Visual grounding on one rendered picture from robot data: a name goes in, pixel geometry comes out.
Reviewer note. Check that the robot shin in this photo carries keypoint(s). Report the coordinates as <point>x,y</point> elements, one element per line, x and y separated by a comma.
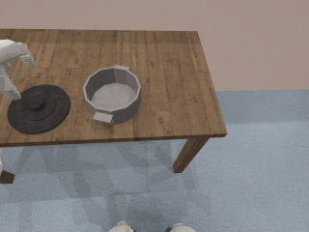
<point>121,223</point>
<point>177,225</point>

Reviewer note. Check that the table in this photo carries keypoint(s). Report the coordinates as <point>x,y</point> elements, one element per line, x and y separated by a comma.
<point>178,99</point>

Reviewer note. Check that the knob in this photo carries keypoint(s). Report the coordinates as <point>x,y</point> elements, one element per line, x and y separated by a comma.
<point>35,103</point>

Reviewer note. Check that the left robot shin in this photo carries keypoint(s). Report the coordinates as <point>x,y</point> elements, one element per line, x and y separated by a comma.
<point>121,223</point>

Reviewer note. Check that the robot left hand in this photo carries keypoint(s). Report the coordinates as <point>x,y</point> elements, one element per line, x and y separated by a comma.
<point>10,50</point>

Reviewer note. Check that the lid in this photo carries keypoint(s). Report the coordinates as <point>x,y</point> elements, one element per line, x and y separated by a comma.
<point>57,107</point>

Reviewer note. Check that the pot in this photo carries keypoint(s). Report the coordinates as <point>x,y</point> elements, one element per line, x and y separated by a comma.
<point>113,94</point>

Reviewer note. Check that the right robot shin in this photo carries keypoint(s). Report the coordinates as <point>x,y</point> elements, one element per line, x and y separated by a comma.
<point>177,225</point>

